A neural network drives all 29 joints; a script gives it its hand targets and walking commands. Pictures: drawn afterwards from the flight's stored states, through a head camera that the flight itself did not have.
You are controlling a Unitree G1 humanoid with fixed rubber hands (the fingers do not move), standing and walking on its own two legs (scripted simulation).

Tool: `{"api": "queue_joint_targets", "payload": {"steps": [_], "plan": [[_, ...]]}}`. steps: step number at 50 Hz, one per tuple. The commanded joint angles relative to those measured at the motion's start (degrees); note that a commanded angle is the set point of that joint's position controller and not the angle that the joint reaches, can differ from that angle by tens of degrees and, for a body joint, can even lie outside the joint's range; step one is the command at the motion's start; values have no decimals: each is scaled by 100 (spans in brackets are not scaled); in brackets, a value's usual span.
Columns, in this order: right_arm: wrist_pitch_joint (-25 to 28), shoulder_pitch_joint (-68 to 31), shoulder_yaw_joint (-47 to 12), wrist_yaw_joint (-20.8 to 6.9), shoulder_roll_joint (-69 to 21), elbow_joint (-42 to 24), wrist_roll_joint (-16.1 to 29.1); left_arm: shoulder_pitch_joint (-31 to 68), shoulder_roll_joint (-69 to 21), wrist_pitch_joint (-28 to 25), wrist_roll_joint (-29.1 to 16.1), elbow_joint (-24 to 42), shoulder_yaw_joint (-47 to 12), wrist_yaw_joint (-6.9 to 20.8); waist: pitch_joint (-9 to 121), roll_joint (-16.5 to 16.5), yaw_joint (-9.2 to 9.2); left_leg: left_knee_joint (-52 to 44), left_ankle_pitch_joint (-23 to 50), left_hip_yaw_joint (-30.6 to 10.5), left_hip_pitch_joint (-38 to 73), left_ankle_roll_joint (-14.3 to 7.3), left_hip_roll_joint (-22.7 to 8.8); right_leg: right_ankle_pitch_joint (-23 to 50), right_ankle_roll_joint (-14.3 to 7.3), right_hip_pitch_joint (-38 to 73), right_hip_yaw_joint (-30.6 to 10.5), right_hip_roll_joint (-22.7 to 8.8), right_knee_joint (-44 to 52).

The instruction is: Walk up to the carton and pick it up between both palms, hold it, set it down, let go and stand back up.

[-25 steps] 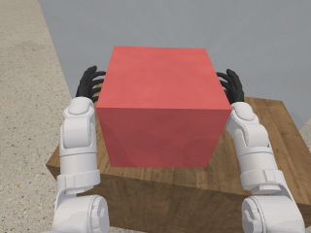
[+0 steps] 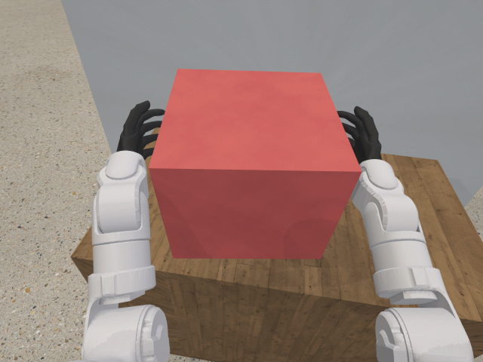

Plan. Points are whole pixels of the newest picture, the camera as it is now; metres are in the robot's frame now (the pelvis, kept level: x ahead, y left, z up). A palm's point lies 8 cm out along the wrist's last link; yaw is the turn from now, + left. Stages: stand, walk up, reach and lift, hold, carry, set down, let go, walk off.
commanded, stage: hold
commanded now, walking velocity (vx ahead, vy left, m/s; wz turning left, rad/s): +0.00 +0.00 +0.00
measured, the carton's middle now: (248, 163) +0.41 +0.00 +0.13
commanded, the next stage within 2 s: set down in 1.68 s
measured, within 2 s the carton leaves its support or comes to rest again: neither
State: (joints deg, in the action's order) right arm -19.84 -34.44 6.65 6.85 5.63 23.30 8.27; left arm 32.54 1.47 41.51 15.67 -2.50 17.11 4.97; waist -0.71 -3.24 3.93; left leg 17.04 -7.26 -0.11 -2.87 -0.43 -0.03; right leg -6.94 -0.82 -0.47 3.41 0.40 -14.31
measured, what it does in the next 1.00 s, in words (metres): stands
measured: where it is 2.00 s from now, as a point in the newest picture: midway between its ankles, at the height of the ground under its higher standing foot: outside the picture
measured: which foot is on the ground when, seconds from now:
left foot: down 0.00-1.00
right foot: down 0.00-1.00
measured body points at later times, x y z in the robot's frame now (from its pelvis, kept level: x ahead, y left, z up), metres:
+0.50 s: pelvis +0.00 +0.00 +0.00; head -0.05 +0.03 +0.45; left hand +0.37 +0.18 +0.19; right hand +0.36 -0.18 +0.19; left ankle +0.03 +0.11 -0.75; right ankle +0.02 -0.11 -0.75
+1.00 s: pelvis +0.00 +0.00 +0.00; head -0.05 +0.03 +0.45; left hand +0.37 +0.19 +0.19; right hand +0.37 -0.17 +0.19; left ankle +0.03 +0.11 -0.75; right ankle +0.02 -0.11 -0.75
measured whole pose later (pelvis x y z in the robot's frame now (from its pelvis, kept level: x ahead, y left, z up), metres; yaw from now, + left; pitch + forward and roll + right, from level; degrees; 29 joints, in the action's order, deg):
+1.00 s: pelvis +0.00 +0.00 +0.00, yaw +0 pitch -8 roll -1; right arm -21.2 -33.6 4.9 7.1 5.6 23.5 8.7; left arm 30.8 1.3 43.0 16.4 -1.7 17.6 5.9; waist -0.7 -4.2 4.0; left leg 16.8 -7.6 0.1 -1.2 -0.5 0.0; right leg -7.4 -0.8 1.1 3.4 0.4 -14.1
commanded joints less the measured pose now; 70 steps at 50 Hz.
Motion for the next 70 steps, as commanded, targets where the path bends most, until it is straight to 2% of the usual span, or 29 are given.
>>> {"api": "queue_joint_targets", "payload": {"steps": [1, 5, 13, 14, 15, 16, 21, 23, 24, 25, 26, 28, 30, 31, 33, 35, 37, 38, 41, 45, 51, 54, 55, 56, 58, 59, 64, 68, 70], "plan": [[351, -3936, -2062, -858, -2475, -1360, 346, 2974, -2142, -331, -737, 340, -2093, 783, 1926, 249, -25, -320, 379, 255, 342, 15, 152, 317, 109, 566, 64, 121, 148], [415, -3850, -2332, -769, -2518, -1696, 560, 2874, -2171, -335, -840, 711, -2220, 818, 2311, 167, -48, -29, 1483, 270, 691, 87, 188, 1477, 175, 851, 63, 206, 7], [405, -3711, -2487, -683, -2471, -2166, 716, 2805, -2335, -381, -1003, 1135, -2583, 723, 2403, 431, 114, 81, 1744, 186, 830, 219, 197, 1573, 158, 739, 71, 221, 19], [391, -3682, -2586, -697, -2517, -2226, 774, 2792, -2295, -386, -1036, 1296, -2673, 704, 2442, 339, 58, 90, 1788, 172, 849, 202, 190, 1673, 189, 726, 108, 233, -27], [336, -3618, -2447, -689, -2415, -2152, 703, 2655, -2221, -344, -965, 1115, -2552, 720, 2180, 331, 107, 34, 1646, 125, 693, 182, 196, 1545, 149, 765, 81, 216, -17], [306, -3665, -2472, -689, -2354, -2202, 698, 2670, -2216, -293, -919, 937, -2463, 737, 2038, 261, 25, -1, 1445, 146, 635, 135, 186, 1358, 157, 637, 66, 218, 41], [131, -3640, -1942, -812, -2267, -1354, 365, 3059, -2146, -151, -672, 595, -2169, 822, 1196, 544, 153, -399, 57, 205, 194, 73, 101, -279, 3, 178, 55, 99, 270], [152, -3887, -1818, -894, -2352, -1082, 301, 3448, -2109, -185, -711, 391, -2098, 823, 1306, 457, 51, -477, -270, 281, 194, 21, 93, -565, -24, 65, -9, 74, 276], [224, -3901, -1927, -933, -2422, -1292, 331, 3394, -2310, -238, -828, 723, -2290, 789, 1683, 599, 52, -417, -86, 243, 219, 27, 80, -327, -27, 283, 56, 112, 154], [248, -3963, -1809, -957, -2393, -1218, 276, 3396, -2226, -227, -788, 404, -2205, 777, 1614, 538, 80, -401, -61, 260, 262, 19, 106, -296, -31, 161, 37, 103, 149], [341, -4087, -1984, -953, -2498, -1403, 387, 3467, -2387, -296, -945, 711, -2381, 753, 2075, 595, 52, -295, 377, 243, 472, 83, 58, -4, -24, 264, 64, 139, 125], [401, -4148, -1997, -926, -2513, -1540, 376, 3329, -2343, -315, -926, 564, -2294, 728, 2338, 332, 31, -191, 745, 245, 592, 63, 135, 384, 42, 393, 70, 166, 82], [458, -4208, -2157, -888, -2584, -1717, 456, 3146, -2313, -351, -951, 476, -2335, 725, 2568, 315, -96, -136, 979, 247, 598, 34, 175, 740, 118, 561, 59, 183, 26], [444, -4162, -2093, -858, -2484, -1579, 440, 3106, -2209, -343, -905, 349, -2224, 733, 2375, 284, -30, -112, 899, 246, 545, 34, 187, 775, 120, 520, 35, 173, 46], [499, -4012, -2366, -810, -2589, -1955, 575, 2882, -2324, -398, -991, 770, -2451, 710, 2734, 224, -24, 9, 1474, 203, 755, 72, 179, 1352, 169, 759, 74, 210, 20], [402, -4024, -2357, -769, -2512, -1815, 511, 2805, -2185, -359, -902, 426, -2220, 736, 2427, 2, -82, -37, 1314, 201, 533, 6, 223, 1365, 200, 814, 50, 202, 34], [427, -3730, -2552, -738, -2591, -2025, 646, 2687, -2214, -400, -969, 1027, -2377, 750, 2664, 110, -98, 25, 1752, 218, 703, 57, 255, 1968, 250, 1018, 45, 210, -63], [403, -3767, -2544, -719, -2531, -2074, 700, 2687, -2181, -406, -944, 909, -2365, 757, 2651, 145, -69, 40, 1760, 189, 666, 75, 235, 2015, 235, 1001, 30, 206, -69], [311, -3685, -2444, -669, -2405, -1983, 673, 2670, -2127, -288, -870, 774, -2281, 779, 2046, 150, -2, -50, 1400, 215, 594, 79, 223, 1458, 197, 778, 64, 223, 96], [166, -3644, -2102, -771, -2432, -1422, 483, 3210, -2108, -232, -738, 796, -2261, 836, 1422, 488, 104, -271, 454, 269, 352, 95, 165, 249, 59, 326, 55, 112, 200], [279, -3870, -2060, -823, -2539, -1681, 467, 3334, -2447, -282, -1004, 961, -2610, 757, 2050, 600, 260, -128, 860, 160, 599, 164, 150, 425, 21, 343, 71, 137, 115], [288, -3993, -2018, -828, -2547, -1666, 460, 3359, -2355, -291, -1010, 879, -2573, 717, 2252, 507, 187, -155, 776, 157, 596, 148, 141, 389, 42, 407, 88, 180, 92], [264, -4035, -1989, -854, -2440, -1566, 399, 3142, -2337, -255, -891, 492, -2384, 714, 1958, 470, 75, -241, 609, 179, 425, 117, 88, 164, 35, 323, 67, 158, 149], [332, -3979, -2031, -852, -2482, -1734, 456, 3062, -2416, -292, -964, 777, -2531, 696, 2358, 489, 131, -199, 705, 161, 581, 130, 114, 362, 26, 502, 74, 182, 136], [329, -4099, -2139, -887, -2467, -1691, 465, 3151, -2339, -314, -931, 649, -2424, 663, 2266, 405, -46, -222, 677, 192, 390, 98, 115, 305, 56, 428, 65, 150, 109], [352, -4034, -2159, -895, -2490, -1792, 469, 3096, -2406, -327, -944, 716, -2446, 651, 2393, 360, 8, -169, 877, 175, 506, 84, 125, 531, 93, 503, 101, 180, 89], [381, -3948, -2413, -848, -2419, -1795, 577, 2712, -2232, -277, -874, 542, -2162, 700, 2334, 78, -155, -87, 1290, 243, 544, 49, 174, 1208, 166, 772, 28, 213, 45], [364, -3757, -2649, -713, -2459, -2036, 754, 2612, -2247, -311, -890, 922, -2323, 728, 2445, -1, -42, 64, 2014, 191, 819, 99, 223, 2177, 266, 1034, 59, 260, -18], [279, -3588, -2523, -649, -2422, -1853, 722, 2595, -2063, -265, -836, 867, -2244, 774, 2013, 214, -9, 19, 1720, 226, 711, 129, 243, 1941, 240, 818, 20, 213, -14]]}}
